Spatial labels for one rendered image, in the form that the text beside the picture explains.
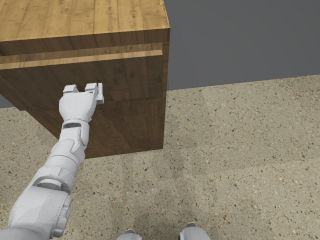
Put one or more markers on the left robot forearm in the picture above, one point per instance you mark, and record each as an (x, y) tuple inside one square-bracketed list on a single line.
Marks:
[(60, 168)]

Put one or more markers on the left robot upper arm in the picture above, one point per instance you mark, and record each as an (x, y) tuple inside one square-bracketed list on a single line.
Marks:
[(42, 214)]

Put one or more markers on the robot left hand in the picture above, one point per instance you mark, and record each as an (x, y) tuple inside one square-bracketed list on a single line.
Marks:
[(78, 105)]

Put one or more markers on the right robot shin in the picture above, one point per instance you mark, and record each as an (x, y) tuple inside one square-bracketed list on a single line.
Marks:
[(190, 224)]

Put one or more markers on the handle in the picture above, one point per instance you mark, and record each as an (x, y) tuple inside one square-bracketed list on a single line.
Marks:
[(99, 97)]

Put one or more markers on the cabinet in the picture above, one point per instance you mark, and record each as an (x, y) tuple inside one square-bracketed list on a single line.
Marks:
[(40, 26)]

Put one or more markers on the robot shin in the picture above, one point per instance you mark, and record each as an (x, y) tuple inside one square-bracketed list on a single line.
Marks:
[(190, 224), (129, 231)]

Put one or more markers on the left robot shin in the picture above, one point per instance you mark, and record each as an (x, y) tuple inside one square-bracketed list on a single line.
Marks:
[(129, 231)]

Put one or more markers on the drawer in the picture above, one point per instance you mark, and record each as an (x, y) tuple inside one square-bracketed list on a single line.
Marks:
[(37, 80)]

